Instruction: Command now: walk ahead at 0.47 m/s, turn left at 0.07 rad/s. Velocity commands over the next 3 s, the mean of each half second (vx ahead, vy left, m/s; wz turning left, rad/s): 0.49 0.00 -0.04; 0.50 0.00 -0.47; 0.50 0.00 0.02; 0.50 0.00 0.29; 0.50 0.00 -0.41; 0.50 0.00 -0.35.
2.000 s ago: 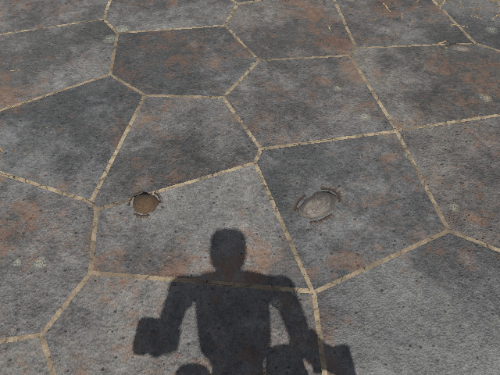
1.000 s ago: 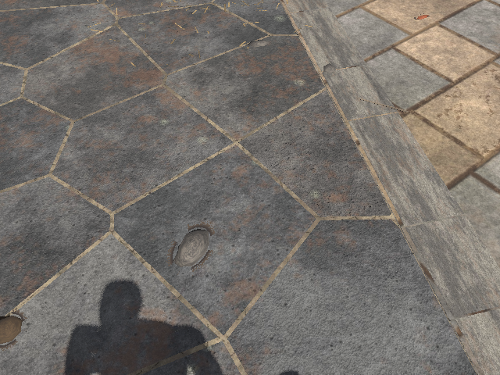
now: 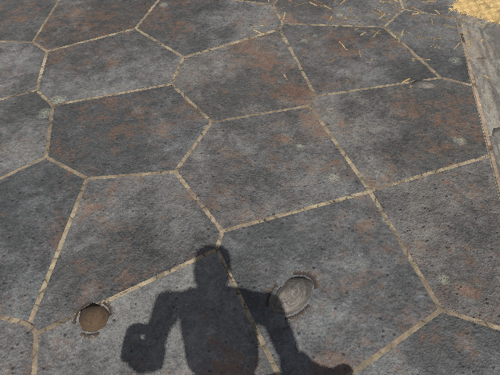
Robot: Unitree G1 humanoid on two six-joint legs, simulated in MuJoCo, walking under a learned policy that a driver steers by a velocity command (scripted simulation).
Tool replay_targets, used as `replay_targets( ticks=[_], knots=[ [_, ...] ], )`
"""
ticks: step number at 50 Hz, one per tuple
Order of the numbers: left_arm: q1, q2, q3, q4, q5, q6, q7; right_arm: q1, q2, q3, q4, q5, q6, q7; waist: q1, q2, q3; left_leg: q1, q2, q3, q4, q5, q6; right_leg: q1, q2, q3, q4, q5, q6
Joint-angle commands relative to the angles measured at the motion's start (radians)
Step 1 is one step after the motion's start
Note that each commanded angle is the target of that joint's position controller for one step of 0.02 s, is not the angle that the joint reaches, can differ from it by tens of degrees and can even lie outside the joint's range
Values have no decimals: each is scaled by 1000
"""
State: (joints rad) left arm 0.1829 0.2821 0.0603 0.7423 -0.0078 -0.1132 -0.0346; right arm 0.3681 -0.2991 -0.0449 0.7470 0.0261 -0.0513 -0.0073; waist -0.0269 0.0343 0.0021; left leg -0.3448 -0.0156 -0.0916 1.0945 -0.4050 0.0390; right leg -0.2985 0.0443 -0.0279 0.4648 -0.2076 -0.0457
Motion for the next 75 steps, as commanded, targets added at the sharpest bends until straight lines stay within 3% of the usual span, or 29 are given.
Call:
replay_targets(
  ticks=[1,5,10,16,18,19,20,21,22,24,30,36,41,44,46,47,48,49,50,51,53,56,61,67,70,72,73,74,75],
  knots=[
    [78,105,20,-28,16,5,7,-90,-112,-33,-106,-12,-34,11,47,-109,12,-375,125,-10,44,129,-9,276,-281,368,-275,2,-175],
    [92,129,23,-4,-2,-3,15,-126,-60,-19,-122,-23,-22,13,31,-109,34,-378,139,39,-80,205,-53,201,-251,232,-323,252,-196],
    [159,156,23,32,-12,12,27,-309,-13,4,-169,-18,-44,29,95,-94,62,-279,94,101,-439,474,-53,176,-196,105,-333,326,-150],
    [221,187,30,77,-19,44,37,-380,-57,-13,-207,-9,-53,58,75,-109,56,-239,51,89,-583,401,14,374,-287,126,-229,480,-117],
    [204,202,32,76,-15,57,41,-226,-111,-42,-176,-13,-51,48,-26,-122,-51,6,0,125,-608,355,59,364,-256,115,-20,766,-91],
    [193,180,21,62,-4,59,43,-62,-156,-63,-139,-17,-48,36,-107,-109,-165,277,50,88,-587,396,95,235,-208,94,188,695,-61],
    [283,71,-13,25,9,47,38,72,-259,-85,-125,-51,-44,25,-96,83,-357,711,329,-274,-555,347,215,-134,-82,52,585,278,-2],
    [335,47,-27,48,-8,31,31,104,-209,-74,-109,-39,-40,29,-89,241,-500,818,455,-626,-707,192,295,-314,14,150,805,-361,18],
    [242,160,6,35,-40,24,27,51,-141,-53,-114,-32,-36,26,-105,137,-332,693,417,-522,-751,101,240,-410,-45,192,879,-333,13],
    [114,148,7,-6,-35,26,29,-72,-91,-35,-104,-31,-37,24,-46,29,-92,386,337,-267,-822,186,185,-406,-131,132,794,-182,17],
    [136,77,13,0,-19,92,43,-172,-78,-45,-57,-42,-83,27,48,36,32,140,278,31,-983,368,175,-330,-186,150,658,11,59],
    [-44,42,-1,-58,-12,70,8,-125,-124,-59,-14,-36,-65,5,-16,-3,73,232,247,219,-986,453,137,-349,-167,71,314,289,52],
    [-169,48,-3,-136,-14,71,-21,-52,-163,-76,27,-10,-26,1,-55,-5,108,425,307,259,-913,552,120,-415,-144,8,184,175,4],
    [-97,93,22,-150,-14,79,-27,-79,-203,-87,22,2,-2,-9,15,48,22,475,308,299,-714,1005,84,-256,-55,-74,173,20,-53],
    [190,192,81,-83,-19,87,-8,-100,-187,-76,12,6,7,-15,175,23,-134,318,243,342,-314,1020,25,164,24,-72,85,72,-124],
    [281,296,109,-63,-21,97,15,-56,-91,-46,-22,-30,-5,-15,161,-173,-215,-29,154,339,32,424,-31,484,-186,285,69,71,-219],
    [232,338,104,-106,-17,78,7,-26,-29,-16,-68,-33,-41,-4,85,-285,-360,-338,-45,116,304,-211,-70,689,-381,861,-106,-104,-406],
    [230,238,76,-111,-13,63,-2,-145,-130,-38,-84,5,-71,11,155,-143,-324,-453,16,-16,330,-153,-50,679,-371,803,-175,-130,-351],
    [201,198,64,-103,-11,53,-3,-195,-133,-35,-104,21,-87,16,136,-123,-190,-481,55,1,269,-65,-28,556,-337,651,-175,-72,-311],
    [132,164,53,-105,-13,49,-1,-185,-120,-33,-87,2,-92,9,82,-37,-115,-430,106,9,172,11,-25,409,-293,525,-170,36,-269],
    [50,108,31,-130,6,47,8,-149,-132,-44,-64,-24,-72,8,25,-73,-66,-298,152,14,72,91,-40,224,-243,394,-203,232,-245],
    [61,131,33,-104,6,35,19,-128,-89,-33,-49,-31,-42,10,9,-70,-51,-261,153,48,-30,162,-80,138,-223,281,-248,389,-250],
    [99,143,28,-60,9,31,33,-266,-50,-11,-71,-16,-39,22,74,-96,12,-277,142,76,-346,484,-81,143,-176,118,-292,326,-175],
    [154,166,35,5,6,36,32,-375,-57,-7,-118,2,-46,57,122,-83,78,-343,95,70,-521,493,-18,327,-269,81,-282,287,-152],
    [130,184,43,12,1,52,43,-337,-73,-15,-130,-6,-46,73,82,-100,46,-301,53,101,-542,355,31,416,-292,44,-177,561,-116],
    [96,199,46,1,3,69,55,-168,-126,-47,-97,-13,-37,67,-14,-112,-72,-66,-27,169,-550,306,74,406,-253,-11,66,891,-78],
    [98,183,38,-10,8,72,64,-29,-177,-71,-70,-12,-32,57,-82,-75,-157,174,-15,114,-559,362,112,273,-213,-48,294,824,-40],
    [204,104,10,-50,27,52,60,73,-291,-101,-70,-16,-29,46,-56,132,-299,571,232,-310,-551,334,275,-113,-83,-67,693,362,30],
    [199,70,-11,-51,29,21,43,93,-242,-85,-67,-3,-33,50,-55,223,-405,748,349,-737,-744,167,379,-370,61,86,893,-348,56]
  ],
)
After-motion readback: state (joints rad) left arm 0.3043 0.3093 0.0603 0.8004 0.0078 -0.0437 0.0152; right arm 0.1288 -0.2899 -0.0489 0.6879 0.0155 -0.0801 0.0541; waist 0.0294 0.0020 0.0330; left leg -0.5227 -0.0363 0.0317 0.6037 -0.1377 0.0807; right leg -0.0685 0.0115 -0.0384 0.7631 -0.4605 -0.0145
